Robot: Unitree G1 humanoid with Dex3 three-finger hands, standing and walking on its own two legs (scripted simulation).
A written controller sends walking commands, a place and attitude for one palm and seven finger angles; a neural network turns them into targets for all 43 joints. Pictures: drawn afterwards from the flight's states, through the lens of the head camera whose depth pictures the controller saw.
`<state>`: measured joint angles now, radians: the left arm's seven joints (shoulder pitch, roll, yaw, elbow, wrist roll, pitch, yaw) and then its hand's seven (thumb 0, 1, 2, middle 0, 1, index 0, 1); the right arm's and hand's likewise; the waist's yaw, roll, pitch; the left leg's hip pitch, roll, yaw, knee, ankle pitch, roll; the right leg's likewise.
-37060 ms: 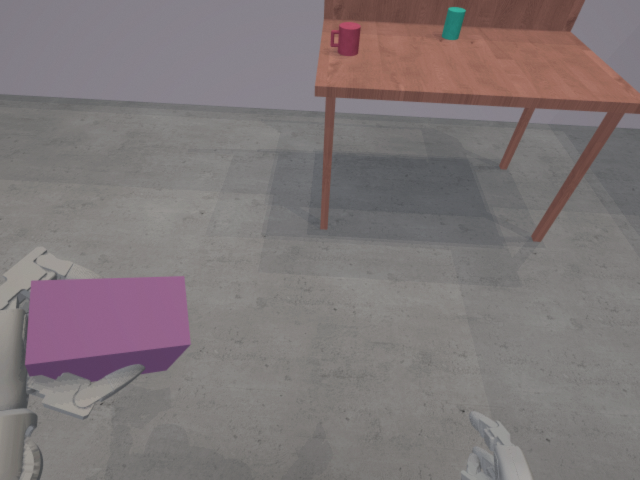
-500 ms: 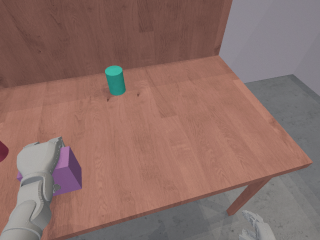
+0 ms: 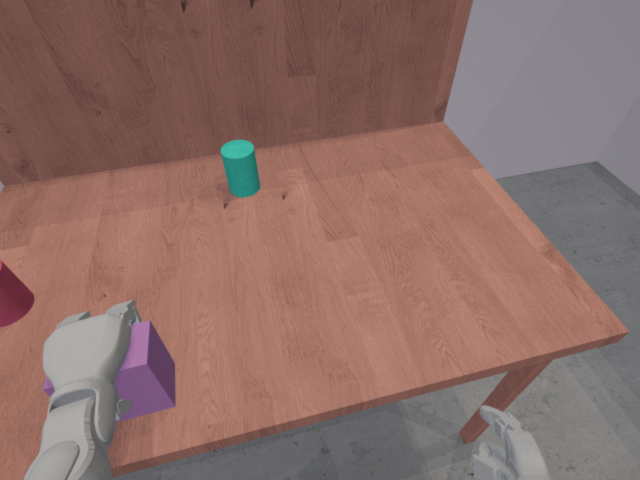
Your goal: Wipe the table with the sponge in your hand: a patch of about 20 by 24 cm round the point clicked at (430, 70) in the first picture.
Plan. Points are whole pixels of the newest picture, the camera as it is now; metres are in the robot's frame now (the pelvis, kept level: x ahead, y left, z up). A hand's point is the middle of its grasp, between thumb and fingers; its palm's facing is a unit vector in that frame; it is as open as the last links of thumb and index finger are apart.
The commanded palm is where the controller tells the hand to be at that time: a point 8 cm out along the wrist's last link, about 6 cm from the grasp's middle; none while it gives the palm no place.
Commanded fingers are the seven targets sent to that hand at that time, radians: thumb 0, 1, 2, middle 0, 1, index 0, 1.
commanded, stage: lift the sponge slowly off the table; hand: left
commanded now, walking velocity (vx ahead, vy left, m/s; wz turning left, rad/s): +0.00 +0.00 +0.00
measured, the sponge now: (124, 382) +0.23 +0.31 -0.04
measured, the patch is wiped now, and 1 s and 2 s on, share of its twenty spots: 1.00 1.00 1.00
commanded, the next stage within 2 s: bring the sponge back beside the body in 1.98 s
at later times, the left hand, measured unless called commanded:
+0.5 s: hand (108, 371) +0.22 +0.30 +0.01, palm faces -0.07 -0.09 -0.99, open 10.4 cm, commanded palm +0.20 +0.30 +0.08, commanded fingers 0.00 0.10 1.30 -1.20 -1.60 -1.20 -1.60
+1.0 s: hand (92, 364) +0.22 +0.31 +0.04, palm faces -0.06 -0.10 -0.99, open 10.4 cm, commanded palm +0.20 +0.30 +0.11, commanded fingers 0.00 0.10 1.30 -1.20 -1.60 -1.20 -1.60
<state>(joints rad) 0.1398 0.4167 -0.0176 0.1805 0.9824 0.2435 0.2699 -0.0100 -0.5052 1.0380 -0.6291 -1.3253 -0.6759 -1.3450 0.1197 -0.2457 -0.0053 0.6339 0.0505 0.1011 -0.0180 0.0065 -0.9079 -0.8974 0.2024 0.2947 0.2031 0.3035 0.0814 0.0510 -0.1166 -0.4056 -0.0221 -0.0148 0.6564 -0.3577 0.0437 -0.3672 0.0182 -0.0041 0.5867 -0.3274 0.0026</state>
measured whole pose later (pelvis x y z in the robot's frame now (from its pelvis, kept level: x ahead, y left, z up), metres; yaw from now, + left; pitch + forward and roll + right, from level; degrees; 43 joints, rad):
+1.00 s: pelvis +0.00 +0.00 +0.01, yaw +0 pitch +1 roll -1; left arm 0.14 0.48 -0.01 0.07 0.93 0.23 0.11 -0.02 -0.52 1.04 -0.65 -1.31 -0.70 -1.33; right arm 0.05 -0.24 0.00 0.67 0.03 0.09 -0.06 0.01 -0.91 -0.90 0.20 0.29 0.20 0.30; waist 0.11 0.06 -0.02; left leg -0.23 -0.02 -0.02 0.52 -0.29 0.04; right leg -0.19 0.02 0.00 0.44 -0.26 0.00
